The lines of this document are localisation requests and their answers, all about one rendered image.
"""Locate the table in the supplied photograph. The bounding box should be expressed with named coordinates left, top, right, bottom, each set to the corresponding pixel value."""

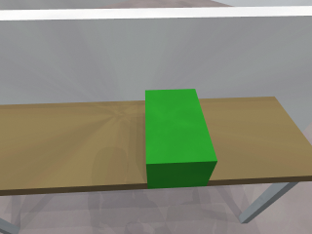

left=0, top=97, right=312, bottom=234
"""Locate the carton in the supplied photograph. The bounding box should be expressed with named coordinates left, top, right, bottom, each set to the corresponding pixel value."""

left=145, top=89, right=217, bottom=189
